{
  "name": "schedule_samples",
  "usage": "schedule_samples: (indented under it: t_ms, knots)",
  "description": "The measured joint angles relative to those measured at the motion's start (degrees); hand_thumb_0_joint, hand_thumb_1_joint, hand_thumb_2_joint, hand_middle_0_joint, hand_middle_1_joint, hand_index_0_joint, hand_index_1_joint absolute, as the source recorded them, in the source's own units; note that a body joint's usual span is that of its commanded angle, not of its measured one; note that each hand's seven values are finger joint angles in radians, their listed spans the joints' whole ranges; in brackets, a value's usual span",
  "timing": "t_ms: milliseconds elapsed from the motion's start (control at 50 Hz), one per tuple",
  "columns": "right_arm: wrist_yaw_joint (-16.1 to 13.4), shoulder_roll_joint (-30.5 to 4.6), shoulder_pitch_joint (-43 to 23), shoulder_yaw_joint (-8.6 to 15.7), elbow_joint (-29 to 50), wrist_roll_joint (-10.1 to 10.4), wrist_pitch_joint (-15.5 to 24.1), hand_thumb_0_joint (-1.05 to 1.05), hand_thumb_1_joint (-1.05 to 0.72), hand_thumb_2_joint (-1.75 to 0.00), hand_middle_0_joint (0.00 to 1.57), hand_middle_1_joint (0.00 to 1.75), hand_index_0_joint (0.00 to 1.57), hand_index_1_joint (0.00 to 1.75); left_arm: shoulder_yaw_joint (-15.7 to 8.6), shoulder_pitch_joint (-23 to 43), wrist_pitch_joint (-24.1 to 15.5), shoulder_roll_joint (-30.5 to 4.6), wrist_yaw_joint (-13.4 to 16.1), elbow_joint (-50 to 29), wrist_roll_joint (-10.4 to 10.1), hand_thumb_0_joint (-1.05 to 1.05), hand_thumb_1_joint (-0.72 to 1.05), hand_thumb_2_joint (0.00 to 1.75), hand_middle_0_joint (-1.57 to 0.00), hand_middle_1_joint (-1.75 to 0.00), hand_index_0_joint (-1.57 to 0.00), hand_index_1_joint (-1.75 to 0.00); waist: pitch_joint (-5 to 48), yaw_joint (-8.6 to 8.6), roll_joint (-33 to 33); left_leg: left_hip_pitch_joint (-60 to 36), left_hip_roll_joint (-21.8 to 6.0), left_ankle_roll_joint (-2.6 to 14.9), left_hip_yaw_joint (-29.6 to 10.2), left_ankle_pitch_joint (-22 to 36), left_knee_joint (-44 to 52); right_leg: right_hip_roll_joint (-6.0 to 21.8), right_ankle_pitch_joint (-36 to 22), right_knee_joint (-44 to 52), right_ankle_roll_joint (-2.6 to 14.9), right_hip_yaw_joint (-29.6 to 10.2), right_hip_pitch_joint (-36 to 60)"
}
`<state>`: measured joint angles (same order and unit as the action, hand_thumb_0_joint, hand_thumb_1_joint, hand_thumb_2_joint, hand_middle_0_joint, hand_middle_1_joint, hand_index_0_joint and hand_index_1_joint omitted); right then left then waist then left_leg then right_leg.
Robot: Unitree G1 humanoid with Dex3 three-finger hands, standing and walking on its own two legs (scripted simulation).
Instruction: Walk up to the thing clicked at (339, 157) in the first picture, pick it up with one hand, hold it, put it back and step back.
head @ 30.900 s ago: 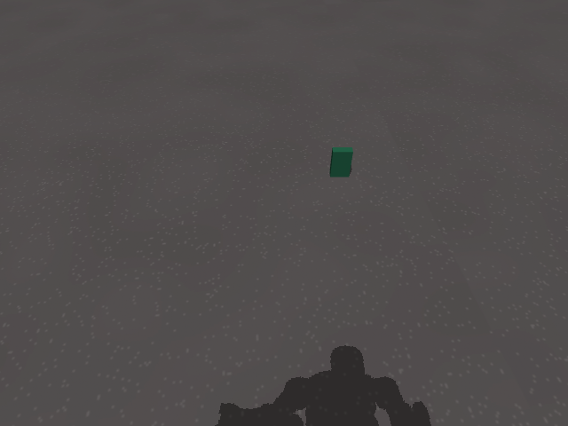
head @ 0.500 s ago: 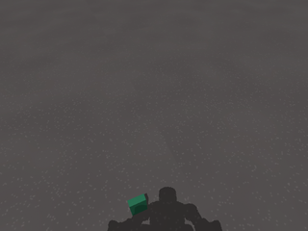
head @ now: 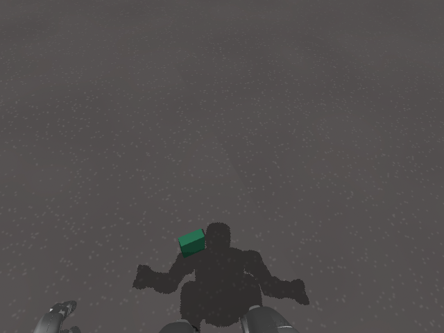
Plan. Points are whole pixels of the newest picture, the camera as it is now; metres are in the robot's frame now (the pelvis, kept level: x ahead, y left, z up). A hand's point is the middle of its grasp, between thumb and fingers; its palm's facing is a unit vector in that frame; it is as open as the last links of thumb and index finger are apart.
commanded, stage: step back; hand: left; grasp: from the side
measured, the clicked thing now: (192, 243) +0.48 +0.10 -0.68
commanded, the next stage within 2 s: none
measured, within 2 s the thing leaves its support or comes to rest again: neither
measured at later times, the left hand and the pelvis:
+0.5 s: hand out of the picture -0.03 +0.24 -0.13, palm faces -0.04 -0.90 -0.42, open 7.4 cm; pelvis -0.12 -0.02 +0.00, yaw -3 degrees
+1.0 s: hand out of the picture -0.17 +0.24 -0.16, palm faces -0.05 -0.92 -0.39, open 7.4 cm; pelvis -0.28 -0.02 -0.01, yaw -4 degrees
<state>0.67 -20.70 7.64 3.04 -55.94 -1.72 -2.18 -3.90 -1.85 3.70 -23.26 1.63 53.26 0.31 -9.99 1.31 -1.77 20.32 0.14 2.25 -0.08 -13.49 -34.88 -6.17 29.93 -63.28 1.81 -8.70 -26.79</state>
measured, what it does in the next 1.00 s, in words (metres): walks backwards: right foot, then left foot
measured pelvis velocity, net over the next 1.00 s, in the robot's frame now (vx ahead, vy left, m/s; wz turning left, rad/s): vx -0.28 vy -0.02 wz -0.07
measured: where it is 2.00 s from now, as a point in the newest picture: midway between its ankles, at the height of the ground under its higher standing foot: outside the picture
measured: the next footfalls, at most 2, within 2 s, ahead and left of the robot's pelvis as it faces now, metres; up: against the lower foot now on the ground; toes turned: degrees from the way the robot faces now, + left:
right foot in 0.26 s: -0.06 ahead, -0.14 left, +0.00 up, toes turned -2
left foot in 0.62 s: -0.15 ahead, +0.10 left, +0.00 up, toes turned -2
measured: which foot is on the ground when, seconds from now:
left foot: down 0.00-0.30, up 0.32-0.60, down 0.62-1.00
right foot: up 0.00-0.24, down 0.26-0.66, up 0.68-1.00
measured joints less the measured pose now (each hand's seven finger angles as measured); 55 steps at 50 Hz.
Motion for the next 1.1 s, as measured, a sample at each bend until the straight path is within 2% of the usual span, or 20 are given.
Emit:
schedule_samples:
  t_ms: [80,180,260,300,340,360,400,460,520,580,620,660,700,740,820,940,1000,1040,1060,1100]
  knots:
    - [-0.9,0.4,-0.4,0.0,2.0,0.1,0.4,0.0,-0.9,-0.89,0.21,0.3,0.2,0.3,-0.2,-2.6,-0.4,0.2,-0.3,-1.1,0.1,0.0,0.9,0.9,-0.2,-0.3,-0.2,-0.3,0.0,-0.65,0.0,0.6,-0.8,0.14,1.5,2.4,2.3,0.0,-1.2,-3.6,-1.59,0.2,1.3]
    - [-1.2,0.4,-2.1,-0.3,5.1,0.2,0.8,0.0,-0.9,-0.89,0.21,0.3,0.2,0.3,-0.4,-5.6,-0.2,0.6,-0.7,-1.3,0.3,0.0,0.9,0.9,-0.2,-0.3,-0.2,-0.3,-0.7,-1.21,0.0,2.5,-1.7,-0.19,3.6,3.4,0.8,3.3,0.0,7.1,-3.22,1.7,7.0]
    - [-1.0,-0.8,-3.6,-0.4,6.4,0.4,0.2,0.0,-0.9,-0.89,0.21,0.3,0.2,0.3,-0.6,-7.1,-1.0,1.5,-1.3,-0.9,0.5,0.0,0.9,0.9,-0.2,-0.3,-0.2,-0.3,-0.8,-1.78,1.5,5.6,-3.1,-1.42,4.3,3.8,-2.7,5.0,-5.6,22.5,-2.21,4.9,12.5]
    - [-1.1,-2.0,-4.1,0.0,5.8,0.9,-0.6,0.0,-0.9,-0.89,0.21,0.3,0.2,0.3,-0.6,-7.7,-1.3,3.4,-1.5,-0.4,1.2,0.0,0.9,0.9,-0.2,-0.3,-0.2,-0.3,-1.3,-1.0,5.4,6.8,-4.2,-1.77,1.2,1.4,-4.9,3.0,-7.0,23.8,-1.41,7.1,13.2]
    - [-1.5,-1.8,-3.0,0.4,4.8,1.1,-1.4,0.0,-0.9,-0.89,0.21,0.3,0.2,0.3,-0.3,-9.4,-1.1,4.0,-2.1,-1.0,1.7,0.0,0.9,0.9,-0.2,-0.3,-0.2,-0.3,0.3,-1.94,4.6,8.8,0.0,-2.38,-2.3,-9.2,-12.5,4.3,-7.5,23.4,-0.72,6.5,12.1]
    - [-1.5,-1.6,-2.5,0.4,4.3,1.1,-1.7,0.0,-0.9,-0.89,0.21,0.3,0.2,0.3,-0.3,-10.2,-1.0,4.1,-2.1,-1.2,1.8,0.0,0.9,0.9,-0.2,-0.3,-0.2,-0.3,0.9,-2.87,3.6,9.4,2.3,-2.51,-3.3,-11.4,-17.4,5.2,-8.1,23.8,-0.52,5.5,11.8]
    - [-1.3,-2.0,-1.3,0.3,3.9,1.6,-1.6,0.0,-0.9,-0.89,0.21,0.3,0.2,0.3,-0.4,-11.1,-0.8,4.6,-1.8,-1.5,1.8,0.0,0.9,0.9,-0.21,-0.3,-0.21,-0.3,1.8,-3.31,3.1,9.8,5.7,-2.58,-6.1,-11.4,-25.6,6.2,-10.4,26.6,-0.8,4.7,11.7]
    - [-1.8,-2.9,0.8,0.1,3.9,2.1,-0.8,0.0,-0.9,-0.89,0.21,0.3,0.2,0.3,-0.6,-10.7,-0.7,4.6,-1.5,-2.4,1.8,0.0,0.9,0.9,-0.21,-0.3,-0.21,-0.3,2.9,-2.43,3.8,8.4,7.8,-3.24,-8.8,-10.3,-30.7,6.7,-13.5,29.8,-1.11,5.9,10.5]
    - [-2.1,-3.5,2.6,-0.2,3.7,2.2,-0.6,0.0,-0.9,-0.89,0.21,0.3,0.2,0.3,-0.8,-8.8,-1.2,4.1,-0.9,-4.9,1.8,0.0,0.9,0.9,-0.21,-0.3,-0.21,-0.3,2.1,-2.08,4.1,4.0,6.7,-3.87,-7.8,-12.4,-26.3,6.9,-15.0,30.2,-1.07,7.4,8.8]
    - [-2.2,-3.3,3.6,-0.3,3.5,1.8,-0.5,0.0,-0.91,-0.89,0.21,0.3,0.2,0.3,-0.7,-6.2,-1.5,3.4,-0.4,-7.5,1.6,0.0,0.9,0.9,-0.21,-0.3,-0.21,-0.3,0.7,-1.53,3.7,-1.4,3.9,-3.4,-5.0,-13.8,-14.9,7.7,-15.4,28.4,-1.42,9.4,6.8]
    - [-2.1,-2.9,3.8,-0.3,3.5,1.4,-0.1,0.01,-0.91,-0.89,0.21,0.3,0.2,0.3,-0.5,-4.6,-1.3,2.7,-0.4,-8.8,1.0,0.0,0.9,0.9,-0.21,-0.3,-0.21,-0.3,-0.1,-1.11,3.1,-5.6,2.3,-2.75,-3.4,-9.2,-3.8,8.3,-14.9,25.6,-1.92,10.5,4.9]
    - [-1.9,-1.1,2.6,-0.2,3.0,0.8,0.2,0.01,-0.91,-0.89,0.21,0.3,0.2,0.3,-0.5,-3.0,-0.7,1.4,-0.5,-9.0,0.6,0.0,0.9,0.9,-0.2,-0.3,-0.2,-0.3,-2.2,-1.77,-0.8,-7.2,4.1,-1.22,-1.4,-7.2,-0.9,10.3,-14.7,22.9,-2.11,8.8,3.8]
    - [-1.2,-0.1,2.3,-0.7,3.8,0.3,0.3,0.01,-0.91,-0.89,0.21,0.3,0.2,0.3,-0.6,-3.0,0.0,1.4,-0.4,-8.3,0.2,0.0,0.9,0.9,-0.2,-0.3,-0.2,-0.3,-2.1,-1.95,-1.5,-6.6,3.6,-0.57,-0.9,-6.5,-1.4,7.6,-6.3,17.8,-1.53,5.7,2.4]
    - [-1.0,0.2,2.4,-0.9,4.8,0.0,0.6,0.01,-0.9,-0.89,0.21,0.3,0.2,0.3,-0.4,-3.3,0.7,1.9,-0.3,-7.1,0.2,0.0,0.9,0.9,-0.2,-0.3,-0.2,-0.3,-1.2,-0.55,0.0,-5.8,1.9,-0.3,-2.5,-5.3,-1.1,3.3,-0.1,8.1,-1.3,3.5,1.0]
    - [-1.4,0.7,1.5,-1.2,5.8,0.1,0.7,0.01,-0.9,-0.89,0.21,0.3,0.2,0.3,-0.4,-4.9,0.5,1.8,-0.5,-6.7,-0.3,0.0,0.9,0.9,-0.2,-0.3,-0.2,-0.3,0.8,-1.28,-0.1,-4.6,0.4,-0.71,-2.0,-1.7,2.2,-0.3,-0.8,-3.9,-1.01,-0.3,0.2]
    - [-1.7,-0.1,-2.1,-0.7,8.8,0.3,0.8,0.0,-0.9,-0.89,0.21,0.3,0.2,0.3,-0.6,-7.0,-0.4,1.4,-0.5,-6.2,0.2,0.0,0.9,0.9,-0.2,-0.3,-0.2,-0.3,-0.3,-2.39,0.3,-0.8,-1.2,-1.12,0.0,0.5,0.3,2.7,-0.8,7.0,-3.27,1.4,6.6]
    - [-1.4,-1.1,-3.7,-0.5,10.0,0.3,0.3,0.0,-0.9,-0.89,0.21,0.3,0.2,0.3,-0.7,-7.8,-1.0,1.2,-0.9,-5.0,0.5,0.0,0.9,0.9,-0.2,-0.3,-0.2,-0.3,-0.8,-2.7,1.1,2.3,-2.2,-2.13,1.0,0.8,-2.8,4.9,-5.8,20.5,-2.81,4.2,11.4]
    - [-1.2,-2.4,-4.8,-0.1,9.8,0.7,-0.3,0.0,-0.9,-0.89,0.21,0.3,0.2,0.3,-0.8,-7.8,-1.5,2.3,-1.0,-3.7,1.0,0.0,0.9,0.9,-0.2,-0.3,-0.2,-0.3,-1.7,-2.37,4.3,4.3,-4.1,-2.75,-0.4,0.8,-5.4,3.4,-8.1,24.9,-2.12,5.9,13.1]
    - [-1.3,-2.9,-4.7,0.2,9.5,0.9,-0.8,0.0,-0.9,-0.89,0.21,0.3,0.2,0.3,-0.7,-8.1,-1.6,3.0,-1.2,-3.4,1.4,0.0,0.9,0.9,-0.2,-0.3,-0.2,-0.3,-1.8,-1.85,5.9,5.1,-4.0,-2.41,-2.3,-1.3,-6.6,2.6,-8.7,24.9,-1.77,7.0,12.9]
    - [-1.7,-2.6,-3.4,0.6,8.5,1.2,-1.6,0.0,-0.9,-0.89,0.21,0.3,0.2,0.3,-0.3,-9.6,-1.5,3.2,-1.8,-3.6,1.7,0.0,0.9,0.9,-0.2,-0.3,-0.2,-0.3,-0.4,-2.68,5.0,7.7,0.3,-2.47,-5.1,-10.9,-14.6,3.9,-9.3,23.7,-1.04,6.3,10.9]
